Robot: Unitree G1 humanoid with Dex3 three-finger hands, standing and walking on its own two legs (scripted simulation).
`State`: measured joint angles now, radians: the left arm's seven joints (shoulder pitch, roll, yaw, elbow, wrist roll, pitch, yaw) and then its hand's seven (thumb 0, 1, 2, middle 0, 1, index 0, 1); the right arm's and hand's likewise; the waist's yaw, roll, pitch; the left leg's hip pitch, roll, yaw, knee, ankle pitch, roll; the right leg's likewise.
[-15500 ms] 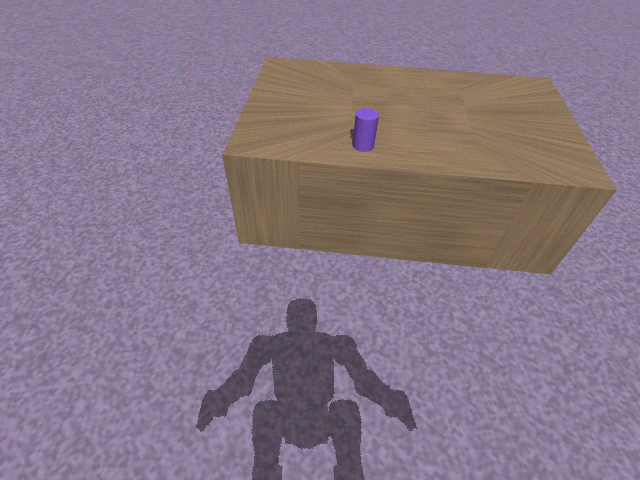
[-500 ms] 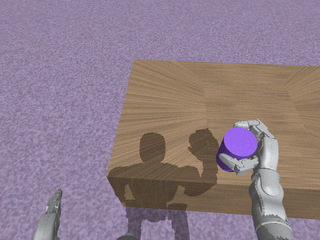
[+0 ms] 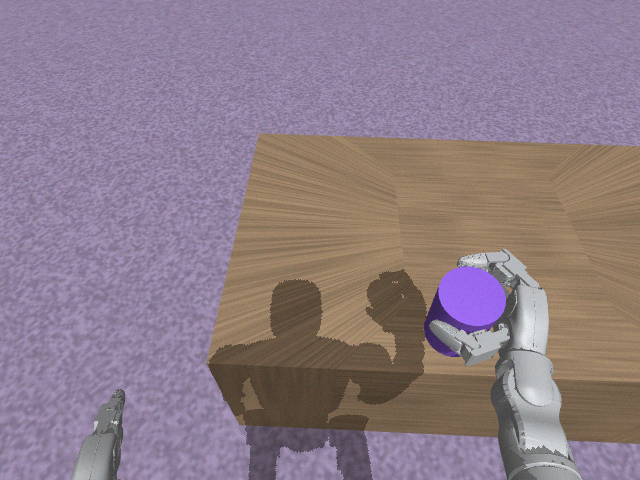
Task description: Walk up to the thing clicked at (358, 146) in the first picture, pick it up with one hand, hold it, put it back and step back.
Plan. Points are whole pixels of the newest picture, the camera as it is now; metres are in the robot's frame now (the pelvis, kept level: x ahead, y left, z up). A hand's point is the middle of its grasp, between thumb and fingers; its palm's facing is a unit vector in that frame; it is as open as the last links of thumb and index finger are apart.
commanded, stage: hold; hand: right
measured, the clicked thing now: (460, 314) +0.33 -0.17 +0.02
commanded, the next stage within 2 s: none
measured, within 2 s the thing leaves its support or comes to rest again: neither
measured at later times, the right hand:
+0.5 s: hand (468, 306) +0.33 -0.17 +0.05, palm faces +0.21 +0.98 +0.00, open 10.6 cm
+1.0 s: hand (466, 309) +0.33 -0.17 +0.05, palm faces +0.21 +0.98 +0.01, open 10.6 cm
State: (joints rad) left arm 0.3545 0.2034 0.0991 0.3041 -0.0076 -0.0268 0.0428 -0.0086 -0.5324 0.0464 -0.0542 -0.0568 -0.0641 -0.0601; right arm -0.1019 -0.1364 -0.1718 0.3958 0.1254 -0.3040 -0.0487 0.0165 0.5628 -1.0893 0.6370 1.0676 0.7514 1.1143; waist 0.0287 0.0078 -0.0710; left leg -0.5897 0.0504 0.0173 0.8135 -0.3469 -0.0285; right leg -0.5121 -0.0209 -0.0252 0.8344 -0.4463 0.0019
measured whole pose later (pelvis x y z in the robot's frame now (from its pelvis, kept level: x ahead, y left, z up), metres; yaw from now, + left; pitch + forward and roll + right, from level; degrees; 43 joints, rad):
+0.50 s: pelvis +0.00 +0.00 +0.00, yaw +0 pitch +6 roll +0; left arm 0.34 0.20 0.09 0.34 0.00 -0.05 0.04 -0.01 -0.54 0.05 -0.05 -0.06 -0.06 -0.06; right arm -0.11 -0.14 -0.17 0.43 0.13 -0.32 -0.05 0.02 0.57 -1.09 0.64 1.07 0.75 1.12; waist 0.03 0.01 -0.05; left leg -0.57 0.05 0.02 0.79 -0.33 -0.03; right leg -0.49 -0.02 -0.02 0.81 -0.43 0.00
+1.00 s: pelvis +0.00 +0.00 +0.01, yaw +0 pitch +6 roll +0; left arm 0.34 0.20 0.09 0.35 0.00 -0.06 0.04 -0.01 -0.54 0.05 -0.05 -0.06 -0.06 -0.06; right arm -0.11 -0.13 -0.18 0.46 0.13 -0.33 -0.05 0.02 0.57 -1.09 0.64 1.07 0.75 1.12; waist 0.03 0.01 -0.05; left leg -0.56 0.05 0.02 0.77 -0.32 -0.03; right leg -0.48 -0.02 -0.03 0.79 -0.42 0.00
